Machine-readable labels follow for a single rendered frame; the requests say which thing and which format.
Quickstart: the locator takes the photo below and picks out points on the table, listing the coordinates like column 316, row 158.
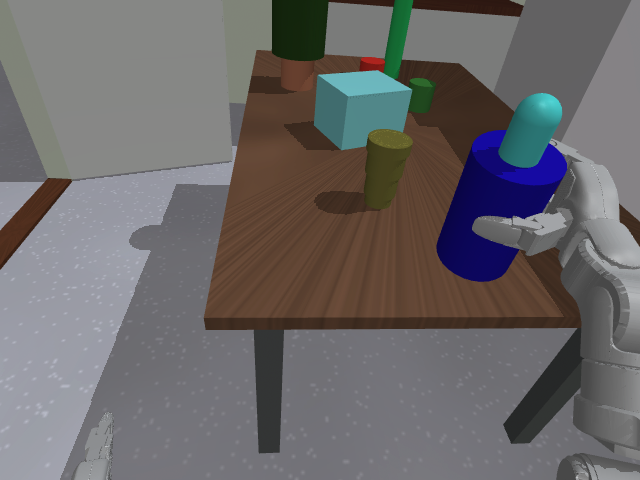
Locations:
column 299, row 249

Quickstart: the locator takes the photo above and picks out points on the potted plant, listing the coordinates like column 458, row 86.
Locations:
column 298, row 38

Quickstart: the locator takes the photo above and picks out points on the right robot hand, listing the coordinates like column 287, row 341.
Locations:
column 587, row 191

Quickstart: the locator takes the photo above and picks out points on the right robot arm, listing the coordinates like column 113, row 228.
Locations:
column 601, row 271

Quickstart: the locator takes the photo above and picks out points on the left robot hand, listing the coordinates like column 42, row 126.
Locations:
column 98, row 452

